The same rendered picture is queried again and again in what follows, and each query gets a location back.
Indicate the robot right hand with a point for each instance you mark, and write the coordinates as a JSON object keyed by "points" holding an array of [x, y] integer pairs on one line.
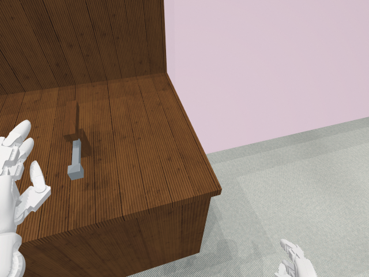
{"points": [[302, 267]]}

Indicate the robot left hand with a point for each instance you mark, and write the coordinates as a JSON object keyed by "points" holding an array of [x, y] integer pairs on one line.
{"points": [[13, 153]]}

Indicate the counter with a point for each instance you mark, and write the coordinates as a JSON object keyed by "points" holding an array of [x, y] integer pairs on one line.
{"points": [[96, 70]]}

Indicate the left robot forearm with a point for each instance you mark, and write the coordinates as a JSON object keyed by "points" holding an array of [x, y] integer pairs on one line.
{"points": [[12, 262]]}

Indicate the tap lever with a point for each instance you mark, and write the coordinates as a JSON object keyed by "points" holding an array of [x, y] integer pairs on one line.
{"points": [[75, 170]]}

